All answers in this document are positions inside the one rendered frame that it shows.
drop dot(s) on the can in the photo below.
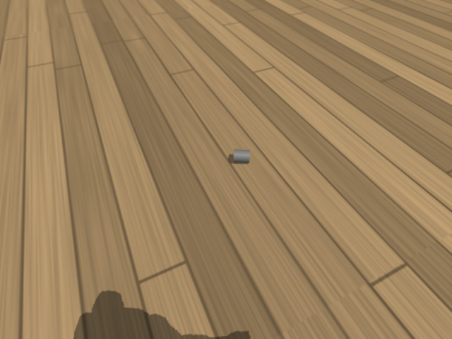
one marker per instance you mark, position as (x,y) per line
(241,156)

